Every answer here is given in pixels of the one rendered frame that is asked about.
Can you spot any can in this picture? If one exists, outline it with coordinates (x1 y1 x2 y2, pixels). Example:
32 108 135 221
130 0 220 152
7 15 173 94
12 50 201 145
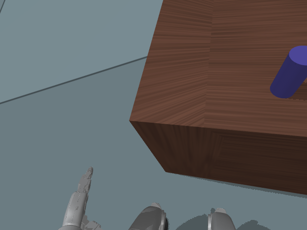
270 46 307 98

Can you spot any left robot hand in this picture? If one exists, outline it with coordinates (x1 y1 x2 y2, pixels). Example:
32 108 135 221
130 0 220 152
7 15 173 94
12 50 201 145
62 167 103 230

